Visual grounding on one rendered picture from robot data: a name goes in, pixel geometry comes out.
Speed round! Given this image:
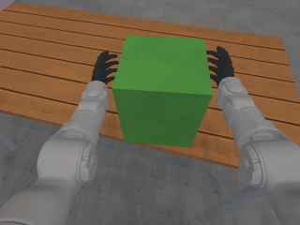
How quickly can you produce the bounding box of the right robot forearm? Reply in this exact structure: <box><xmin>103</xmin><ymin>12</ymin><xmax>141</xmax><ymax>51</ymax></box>
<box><xmin>217</xmin><ymin>77</ymin><xmax>300</xmax><ymax>150</ymax></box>

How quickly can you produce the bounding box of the right robot upper arm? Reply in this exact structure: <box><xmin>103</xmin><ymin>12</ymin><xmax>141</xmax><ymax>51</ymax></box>
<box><xmin>238</xmin><ymin>138</ymin><xmax>300</xmax><ymax>225</ymax></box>

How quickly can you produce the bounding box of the left robot upper arm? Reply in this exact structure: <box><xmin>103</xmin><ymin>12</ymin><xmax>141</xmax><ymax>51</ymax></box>
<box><xmin>0</xmin><ymin>137</ymin><xmax>98</xmax><ymax>225</ymax></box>

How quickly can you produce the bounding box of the table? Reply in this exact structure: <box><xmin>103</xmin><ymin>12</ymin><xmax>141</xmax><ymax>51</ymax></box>
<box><xmin>0</xmin><ymin>2</ymin><xmax>300</xmax><ymax>210</ymax></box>

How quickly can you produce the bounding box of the robot left hand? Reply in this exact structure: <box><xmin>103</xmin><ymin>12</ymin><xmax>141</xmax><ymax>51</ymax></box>
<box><xmin>91</xmin><ymin>50</ymin><xmax>119</xmax><ymax>85</ymax></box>

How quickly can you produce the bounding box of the left robot forearm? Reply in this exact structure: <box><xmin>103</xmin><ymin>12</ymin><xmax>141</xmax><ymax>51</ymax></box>
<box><xmin>37</xmin><ymin>81</ymin><xmax>110</xmax><ymax>175</ymax></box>

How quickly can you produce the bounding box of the carton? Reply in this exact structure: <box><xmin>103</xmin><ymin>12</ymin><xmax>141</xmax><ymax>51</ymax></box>
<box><xmin>112</xmin><ymin>35</ymin><xmax>213</xmax><ymax>148</ymax></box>

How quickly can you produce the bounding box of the robot right hand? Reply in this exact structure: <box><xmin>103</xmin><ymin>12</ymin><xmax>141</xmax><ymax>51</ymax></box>
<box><xmin>206</xmin><ymin>46</ymin><xmax>234</xmax><ymax>87</ymax></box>

